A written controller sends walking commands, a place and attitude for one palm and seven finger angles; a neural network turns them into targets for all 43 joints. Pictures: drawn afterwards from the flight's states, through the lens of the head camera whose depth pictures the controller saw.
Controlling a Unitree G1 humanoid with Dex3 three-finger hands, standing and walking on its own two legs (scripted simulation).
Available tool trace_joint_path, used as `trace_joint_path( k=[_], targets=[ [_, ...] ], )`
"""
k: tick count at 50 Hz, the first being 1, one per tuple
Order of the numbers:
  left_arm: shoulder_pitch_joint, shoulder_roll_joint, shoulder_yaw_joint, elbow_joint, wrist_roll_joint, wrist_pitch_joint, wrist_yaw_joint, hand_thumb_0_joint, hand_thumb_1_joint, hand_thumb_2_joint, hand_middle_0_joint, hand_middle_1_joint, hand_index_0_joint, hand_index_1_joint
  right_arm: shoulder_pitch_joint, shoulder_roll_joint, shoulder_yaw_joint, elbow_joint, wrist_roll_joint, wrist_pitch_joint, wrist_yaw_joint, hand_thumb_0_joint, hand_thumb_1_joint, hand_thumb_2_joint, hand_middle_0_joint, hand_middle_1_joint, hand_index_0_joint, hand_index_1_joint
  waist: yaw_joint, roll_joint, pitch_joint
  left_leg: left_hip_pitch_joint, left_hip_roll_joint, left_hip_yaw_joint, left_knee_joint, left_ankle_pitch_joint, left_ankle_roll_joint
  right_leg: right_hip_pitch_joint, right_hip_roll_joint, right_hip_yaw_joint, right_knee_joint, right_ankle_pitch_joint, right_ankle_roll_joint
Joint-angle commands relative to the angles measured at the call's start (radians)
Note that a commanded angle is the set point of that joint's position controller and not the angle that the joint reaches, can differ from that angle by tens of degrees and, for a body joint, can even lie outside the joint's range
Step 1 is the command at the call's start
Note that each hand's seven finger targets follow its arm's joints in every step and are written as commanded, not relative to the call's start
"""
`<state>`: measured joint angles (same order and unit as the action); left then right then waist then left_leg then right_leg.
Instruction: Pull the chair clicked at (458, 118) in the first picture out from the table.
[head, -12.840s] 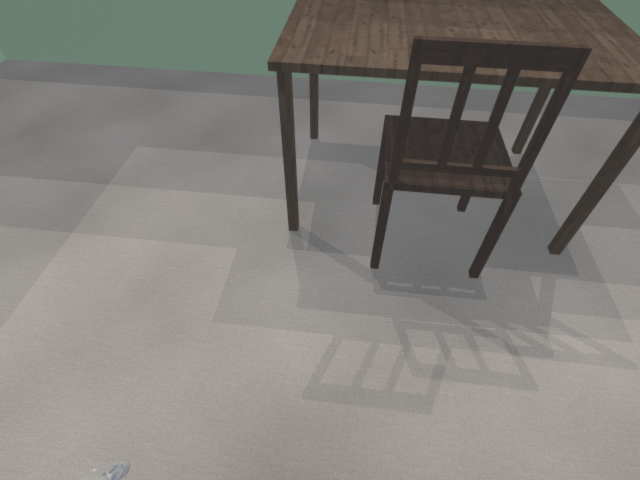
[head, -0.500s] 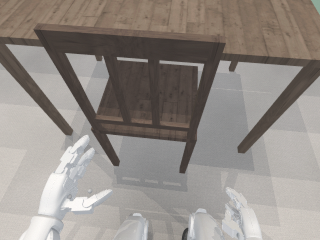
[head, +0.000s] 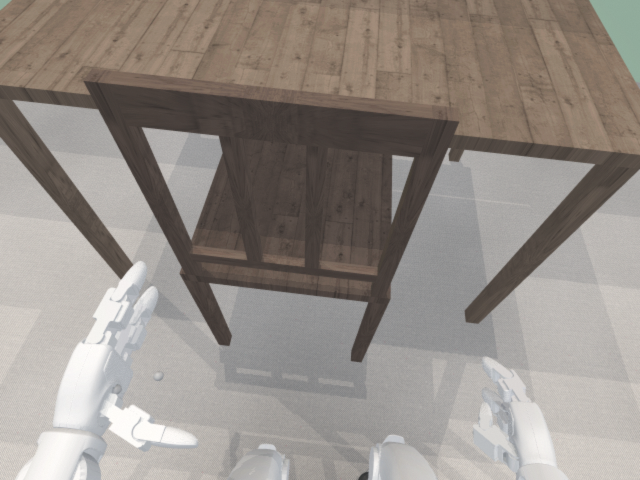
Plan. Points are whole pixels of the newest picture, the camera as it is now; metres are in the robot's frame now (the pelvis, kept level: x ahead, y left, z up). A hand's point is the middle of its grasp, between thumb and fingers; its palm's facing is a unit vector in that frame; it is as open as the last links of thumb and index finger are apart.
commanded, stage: raise the hand toward the chair's back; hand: left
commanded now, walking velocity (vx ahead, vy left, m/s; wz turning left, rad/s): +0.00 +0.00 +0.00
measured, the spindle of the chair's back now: (245, 207) +0.49 +0.15 -0.01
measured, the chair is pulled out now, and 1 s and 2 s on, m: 0.00 0.00 0.00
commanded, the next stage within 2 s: aim the fingers beside a spindle in 0.82 s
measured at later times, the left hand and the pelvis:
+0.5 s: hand (144, 349) +0.25 +0.21 +0.05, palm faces -0.05 -1.00 -0.06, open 16.9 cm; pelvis +0.00 +0.00 +0.01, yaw +0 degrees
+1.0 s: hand (150, 356) +0.24 +0.20 +0.05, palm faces -0.04 -1.00 -0.06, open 17.0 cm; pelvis +0.00 +0.00 +0.01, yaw +0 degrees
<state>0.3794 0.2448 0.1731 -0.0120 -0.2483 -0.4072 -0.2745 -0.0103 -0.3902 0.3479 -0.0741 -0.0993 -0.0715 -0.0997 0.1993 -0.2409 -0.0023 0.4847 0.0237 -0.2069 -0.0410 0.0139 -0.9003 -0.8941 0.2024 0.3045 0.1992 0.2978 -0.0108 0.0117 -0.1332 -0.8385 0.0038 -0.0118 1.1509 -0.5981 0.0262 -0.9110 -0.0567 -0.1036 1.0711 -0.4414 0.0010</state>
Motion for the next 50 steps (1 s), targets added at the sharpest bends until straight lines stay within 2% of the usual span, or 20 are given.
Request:
trace_joint_path(
  k=[1,3,7,10,13,16,20,24,28,31,33,34,37,39,41,42,45,46,49,50],
  targets=[
    [-0.056,0.128,0.079,-0.197,-0.024,-0.05,-0.015,0.0,-0.5,0.3,-0.06,-0.08,-0.06,-0.08,0.011,-0.137,-0.054,-0.128,0.009,-0.052,-0.012,0.0,-0.9,-0.9,0.2,0.3,0.2,0.3,-0.006,0.056,-0.239,0.107,-0.009,-0.034,-0.199,0.429,-0.032,0.245,0.042,0.021,-0.115,0.221,-0.028],
    [-0.076,0.15,0.102,-0.183,-0.028,-0.044,-0.02,0.0,-0.5,0.3,-0.06,-0.08,-0.06,-0.08,0.009,-0.139,-0.05,-0.122,0.007,-0.052,-0.013,0.0,-0.9,-0.9,0.2,0.3,0.2,0.3,-0.004,0.046,-0.251,0.1,-0.009,-0.035,-0.196,0.44,-0.031,0.26,0.042,0.023,-0.113,0.238,-0.029],
    [-0.104,0.141,0.108,-0.142,-0.042,-0.039,-0.042,0.0,-0.5,0.3,-0.06,-0.08,-0.06,-0.08,0.014,-0.142,-0.048,-0.114,0.01,-0.055,-0.015,0.0,-0.9,-0.9,0.2,0.3,0.2,0.3,-0.01,0.011,-0.239,0.089,-0.01,-0.036,-0.2,0.42,-0.032,0.263,0.042,0.023,-0.124,0.228,-0.026],
    [-0.135,0.156,0.116,-0.135,-0.046,-0.034,-0.056,0.0,-0.5,0.3,-0.06,-0.08,-0.06,-0.08,0.015,-0.146,-0.047,-0.108,0.011,-0.057,-0.015,0.0,-0.9,-0.9,0.2,0.3,0.2,0.3,-0.008,0.049,-0.248,0.104,-0.012,-0.034,-0.207,0.429,-0.033,0.263,0.039,0.024,-0.128,0.229,-0.027],
    [-0.143,0.185,0.142,-0.125,-0.049,-0.028,-0.06,0.0,-0.5,0.3,-0.06,-0.08,-0.06,-0.08,0.013,-0.151,-0.048,-0.102,0.012,-0.062,-0.016,0.0,-0.9,-0.9,0.2,0.3,0.2,0.3,-0.005,0.034,-0.255,0.112,-0.009,-0.039,-0.216,0.436,-0.034,0.273,0.042,0.024,-0.135,0.226,-0.027],
    [-0.16,0.191,0.156,-0.124,-0.058,-0.03,-0.063,0.0,-0.5,0.3,-0.06,-0.08,-0.06,-0.08,0.023,-0.151,-0.048,-0.095,0.011,-0.065,-0.016,0.0,-0.9,-0.9,0.2,0.3,0.2,0.3,-0.001,0.05,-0.269,0.131,-0.01,-0.039,-0.227,0.465,-0.04,0.288,0.04,0.021,-0.139,0.244,-0.027],
    [-0.135,0.161,0.142,-0.082,-0.067,-0.029,-0.065,0.0,-0.5,0.3,-0.06,-0.08,-0.06,-0.08,0.02,-0.152,-0.05,-0.093,0.013,-0.067,-0.01,0.0,-0.9,-0.9,0.2,0.3,0.2,0.3,-0.002,0.024,-0.248,0.111,-0.013,-0.034,-0.236,0.427,-0.036,0.29,0.04,0.022,-0.152,0.22,-0.024],
    [-0.149,0.185,0.152,-0.092,-0.062,-0.044,-0.061,0.0,-0.5,0.3,-0.06,-0.08,-0.06,-0.08,0.025,-0.156,-0.054,-0.091,0.011,-0.071,-0.009,0.0,-0.9,-0.9,0.2,0.3,0.2,0.3,-0.001,0.035,-0.258,0.112,-0.013,-0.031,-0.233,0.432,-0.034,0.294,0.038,0.029,-0.153,0.227,-0.025],
    [-0.149,0.178,0.15,-0.069,-0.06,-0.053,-0.054,0.0,-0.5,0.3,-0.06,-0.08,-0.06,-0.08,0.022,-0.155,-0.054,-0.09,0.011,-0.069,-0.007,0.0,-0.9,-0.9,0.2,0.3,0.2,0.3,-0.005,0.023,-0.223,0.093,-0.011,-0.031,-0.239,0.4,-0.032,0.285,0.04,0.029,-0.158,0.198,-0.026],
    [-0.161,0.184,0.146,-0.1,-0.056,-0.066,-0.053,0.0,-0.5,0.3,-0.06,-0.08,-0.06,-0.08,0.025,-0.155,-0.052,-0.092,0.01,-0.072,-0.005,0.0,-0.9,-0.9,0.2,0.3,0.2,0.3,-0.002,0.073,-0.241,0.113,-0.013,-0.03,-0.242,0.4,-0.035,0.279,0.038,0.03,-0.157,0.188,-0.028],
    [-0.157,0.192,0.154,-0.093,-0.056,-0.067,-0.049,0.0,-0.5,0.3,-0.06,-0.08,-0.06,-0.08,0.023,-0.155,-0.051,-0.088,0.008,-0.071,-0.005,0.0,-0.9,-0.9,0.2,0.3,0.2,0.3,-0.006,0.047,-0.241,0.105,-0.012,-0.031,-0.236,0.4,-0.03,0.286,0.04,0.032,-0.158,0.194,-0.027],
    [-0.148,0.173,0.143,-0.083,-0.055,-0.067,-0.052,0.0,-0.5,0.3,-0.06,-0.08,-0.06,-0.08,0.024,-0.153,-0.052,-0.088,0.01,-0.07,-0.005,0.0,-0.9,-0.9,0.2,0.3,0.2,0.3,-0.007,0.037,-0.234,0.106,-0.011,-0.031,-0.241,0.394,-0.03,0.285,0.041,0.028,-0.158,0.189,-0.026],
    [-0.163,0.173,0.139,-0.079,-0.06,-0.065,-0.056,0.0,-0.5,0.3,-0.06,-0.08,-0.06,-0.08,0.019,-0.153,-0.048,-0.09,0.011,-0.07,-0.006,0.0,-0.9,-0.9,0.2,0.3,0.2,0.3,-0.007,0.057,-0.223,0.097,-0.014,-0.028,-0.242,0.364,-0.029,0.277,0.039,0.033,-0.166,0.165,-0.026],
    [-0.166,0.172,0.137,-0.067,-0.059,-0.062,-0.057,0.0,-0.5,0.3,-0.06,-0.08,-0.06,-0.08,0.019,-0.154,-0.048,-0.091,0.013,-0.069,-0.008,0.0,-0.9,-0.9,0.2,0.3,0.2,0.3,-0.015,0.023,-0.218,0.088,-0.014,-0.028,-0.241,0.339,-0.023,0.276,0.041,0.035,-0.173,0.146,-0.023],
    [-0.179,0.171,0.131,-0.072,-0.06,-0.06,-0.062,0.0,-0.5,0.3,-0.06,-0.08,-0.06,-0.08,0.018,-0.157,-0.045,-0.093,0.014,-0.072,-0.011,0.0,-0.9,-0.9,0.2,0.3,0.2,0.3,-0.013,0.033,-0.211,0.084,-0.014,-0.031,-0.244,0.334,-0.024,0.275,0.04,0.036,-0.173,0.141,-0.025],
    [-0.178,0.179,0.136,-0.082,-0.056,-0.06,-0.062,0.0,-0.5,0.3,-0.06,-0.08,-0.06,-0.08,0.019,-0.157,-0.045,-0.093,0.013,-0.073,-0.01,0.0,-0.9,-0.9,0.2,0.3,0.2,0.3,-0.009,0.056,-0.225,0.096,-0.014,-0.032,-0.245,0.348,-0.026,0.275,0.04,0.034,-0.167,0.151,-0.026],
    [-0.175,0.175,0.137,-0.077,-0.06,-0.059,-0.064,0.0,-0.5,0.3,-0.06,-0.08,-0.06,-0.08,0.017,-0.154,-0.046,-0.092,0.013,-0.076,-0.012,0.0,-0.9,-0.9,0.2,0.3,0.2,0.3,-0.013,0.016,-0.233,0.089,-0.014,-0.031,-0.238,0.352,-0.022,0.289,0.04,0.038,-0.169,0.163,-0.022],
    [-0.177,0.177,0.139,-0.08,-0.061,-0.061,-0.067,0.0,-0.5,0.3,-0.06,-0.08,-0.06,-0.08,0.017,-0.154,-0.045,-0.09,0.012,-0.078,-0.012,0.0,-0.9,-0.9,0.2,0.3,0.2,0.3,-0.01,0.033,-0.24,0.092,-0.015,-0.03,-0.237,0.357,-0.022,0.291,0.039,0.039,-0.169,0.168,-0.023],
    [-0.221,0.149,0.105,-0.066,-0.057,-0.068,-0.067,0.0,-0.5,0.3,-0.06,-0.08,-0.06,-0.08,0.021,-0.155,-0.043,-0.08,0.009,-0.082,-0.013,0.0,-0.9,-0.9,0.2,0.3,0.2,0.3,-0.026,0.021,-0.233,0.086,-0.013,-0.034,-0.222,0.367,-0.022,0.267,0.039,0.037,-0.155,0.182,-0.022],
    [-0.216,0.155,0.115,-0.058,-0.057,-0.068,-0.065,0.0,-0.5,0.3,-0.06,-0.08,-0.06,-0.08,0.022,-0.155,-0.045,-0.077,0.008,-0.083,-0.012,0.0,-0.9,-0.9,0.2,0.3,0.2,0.3,-0.02,0.037,-0.24,0.083,-0.014,-0.032,-0.219,0.368,-0.024,0.267,0.038,0.038,-0.151,0.182,-0.023]
  ],
)
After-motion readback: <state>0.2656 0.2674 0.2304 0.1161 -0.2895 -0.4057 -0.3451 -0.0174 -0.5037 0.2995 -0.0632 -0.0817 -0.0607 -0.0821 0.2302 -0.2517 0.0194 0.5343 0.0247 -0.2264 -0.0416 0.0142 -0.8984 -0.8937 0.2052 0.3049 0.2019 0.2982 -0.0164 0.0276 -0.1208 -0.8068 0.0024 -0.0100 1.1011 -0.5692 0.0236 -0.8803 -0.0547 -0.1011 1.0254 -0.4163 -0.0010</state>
